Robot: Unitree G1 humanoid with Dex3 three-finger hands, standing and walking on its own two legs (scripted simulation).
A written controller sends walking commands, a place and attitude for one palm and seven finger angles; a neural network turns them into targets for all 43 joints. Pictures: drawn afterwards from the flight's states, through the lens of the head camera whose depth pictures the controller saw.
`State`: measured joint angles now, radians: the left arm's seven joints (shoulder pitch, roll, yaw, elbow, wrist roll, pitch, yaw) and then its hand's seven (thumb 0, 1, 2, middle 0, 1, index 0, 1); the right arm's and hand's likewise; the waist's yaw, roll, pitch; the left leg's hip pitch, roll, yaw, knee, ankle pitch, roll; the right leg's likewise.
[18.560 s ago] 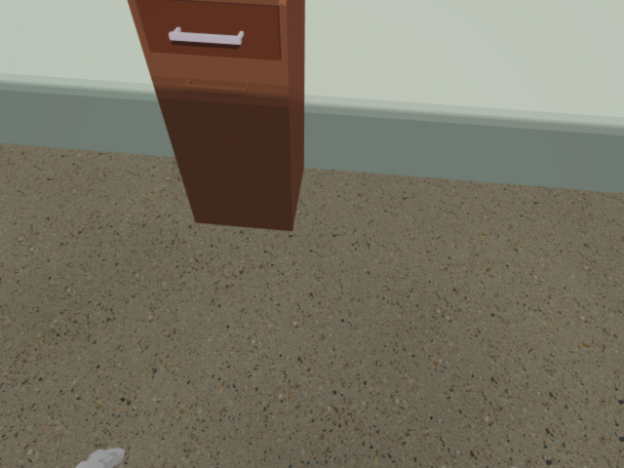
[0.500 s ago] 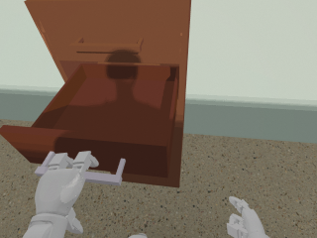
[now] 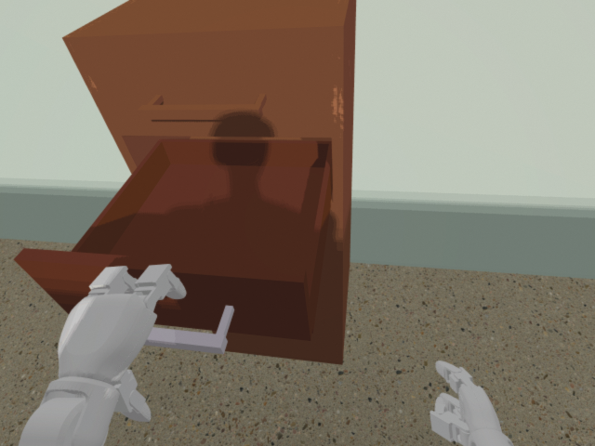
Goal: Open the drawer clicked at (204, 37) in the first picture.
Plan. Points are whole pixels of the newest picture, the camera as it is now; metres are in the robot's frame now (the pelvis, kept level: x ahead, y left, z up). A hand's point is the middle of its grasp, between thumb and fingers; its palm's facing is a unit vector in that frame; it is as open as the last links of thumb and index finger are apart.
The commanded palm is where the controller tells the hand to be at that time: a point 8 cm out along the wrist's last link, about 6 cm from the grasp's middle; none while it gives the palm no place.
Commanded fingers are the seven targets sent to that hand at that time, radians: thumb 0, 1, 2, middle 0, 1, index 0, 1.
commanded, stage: lift the hand off the handle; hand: left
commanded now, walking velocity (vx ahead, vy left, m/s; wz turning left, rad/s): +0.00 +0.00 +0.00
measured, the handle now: (157, 322) +0.24 +0.23 +0.07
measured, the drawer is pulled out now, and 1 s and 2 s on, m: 0.30 0.30 0.30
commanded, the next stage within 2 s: draw the hand back to the body in 0.84 s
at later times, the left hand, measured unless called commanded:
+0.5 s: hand (101, 302) +0.20 +0.23 +0.17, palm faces +0.17 -0.11 -0.98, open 13.9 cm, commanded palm +0.17 +0.23 +0.24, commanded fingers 0.00 -0.50 0.30 -0.30 -1.20 -0.30 -1.20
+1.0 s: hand (106, 285) +0.21 +0.22 +0.20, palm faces +0.18 -0.12 -0.98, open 13.9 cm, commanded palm +0.16 +0.22 +0.27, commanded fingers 0.00 -0.50 0.30 -0.30 -1.20 -0.30 -1.20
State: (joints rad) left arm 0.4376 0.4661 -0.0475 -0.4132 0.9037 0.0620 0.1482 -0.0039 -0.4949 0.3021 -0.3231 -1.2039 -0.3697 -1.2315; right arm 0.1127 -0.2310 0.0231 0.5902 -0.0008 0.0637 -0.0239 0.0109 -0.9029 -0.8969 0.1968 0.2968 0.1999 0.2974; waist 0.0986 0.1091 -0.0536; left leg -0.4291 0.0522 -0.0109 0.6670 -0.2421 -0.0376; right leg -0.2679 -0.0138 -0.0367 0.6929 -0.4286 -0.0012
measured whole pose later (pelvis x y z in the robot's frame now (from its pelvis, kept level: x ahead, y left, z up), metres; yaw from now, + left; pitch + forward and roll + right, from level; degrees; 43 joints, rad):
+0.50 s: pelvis +0.01 +0.01 +0.01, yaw +0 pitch -2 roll +0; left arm 0.40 0.56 0.08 -0.59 0.77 0.11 -0.03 0.00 -0.50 0.30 -0.32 -1.20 -0.32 -1.20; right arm 0.08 -0.25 0.05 0.58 0.02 0.05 -0.01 0.01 -0.90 -0.90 0.20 0.30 0.20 0.30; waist 0.12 0.12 -0.02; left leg -0.31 0.04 -0.01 0.54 -0.20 -0.03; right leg -0.14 -0.02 -0.04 0.55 -0.37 0.01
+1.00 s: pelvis +0.00 +0.01 +0.02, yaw +0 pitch -3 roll +0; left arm 0.26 0.57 0.03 -0.63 0.76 0.18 -0.12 0.00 -0.50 0.30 -0.32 -1.20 -0.32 -1.20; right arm 0.03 -0.24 0.07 0.59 0.04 0.06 0.02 0.01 -0.90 -0.90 0.20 0.30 0.20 0.30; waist 0.13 0.13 -0.01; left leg -0.29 0.04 -0.01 0.51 -0.16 -0.03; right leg -0.13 -0.03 -0.04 0.53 -0.34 0.01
